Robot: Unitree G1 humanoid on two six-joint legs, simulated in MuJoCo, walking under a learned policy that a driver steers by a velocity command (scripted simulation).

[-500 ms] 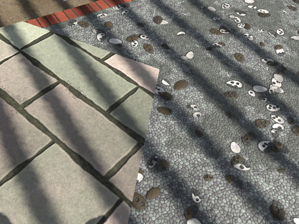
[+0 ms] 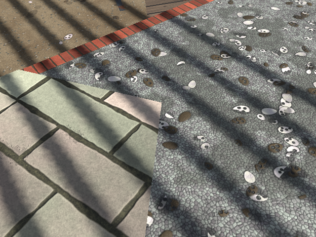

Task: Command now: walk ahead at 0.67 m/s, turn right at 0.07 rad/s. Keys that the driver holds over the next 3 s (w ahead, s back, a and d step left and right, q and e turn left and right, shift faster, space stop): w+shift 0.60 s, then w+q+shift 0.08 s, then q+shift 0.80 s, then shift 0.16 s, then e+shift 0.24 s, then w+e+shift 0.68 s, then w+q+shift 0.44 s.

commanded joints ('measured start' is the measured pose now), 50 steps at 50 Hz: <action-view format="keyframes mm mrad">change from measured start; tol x32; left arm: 1 -38 179 48 -51 0 -33 1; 25 -501 41 -37 -204 19 -24 -72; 32 175 243 45 -30 36 -26 12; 50 -133 152 44 -33 -44 -77 45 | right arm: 1 -169 -52 -5 -113 8 -31 1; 9 389 -293 -63 15 -24 -84 -46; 50 181 -31 6 40 -22 -33 -3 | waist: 1 27 -155 134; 9 -233 400 -56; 25 -78 16 217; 32 235 35 -234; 50 -167 -125 -44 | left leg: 1 -98 13 -1 -112 21 5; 7 445 -40 47 -277 -35 82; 10 646 337 -747 -598 -681 177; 25 441 120 -54 -815 454 168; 30 623 180 13 -341 1338 137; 32 285 113 8 278 867 145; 33 -163 -71 -60 651 -197 123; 50 288 -139 150 -109 337 154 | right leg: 1 -79 -264 231 -152 -312 -155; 6 -262 -262 173 -72 -257 -143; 11 -851 -50 66 1008 -83 -80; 30 -252 47 -227 382 65 -102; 34 447 -457 756 28 -686 -200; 40 -145 -311 -74 17 713 -74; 50 -112 -255 -351 446 979 38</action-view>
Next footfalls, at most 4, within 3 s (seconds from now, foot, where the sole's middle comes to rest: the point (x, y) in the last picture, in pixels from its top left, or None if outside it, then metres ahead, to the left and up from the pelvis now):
0.14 left None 0.15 0.14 -0.79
0.64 right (178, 225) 0.60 -0.02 -0.79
1.04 left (146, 165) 0.91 0.14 -0.79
1.60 right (171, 147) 1.03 0.01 -0.79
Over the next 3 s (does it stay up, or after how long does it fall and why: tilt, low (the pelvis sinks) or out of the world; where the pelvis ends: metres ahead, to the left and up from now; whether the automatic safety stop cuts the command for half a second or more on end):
stays up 1.65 0.14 -0.05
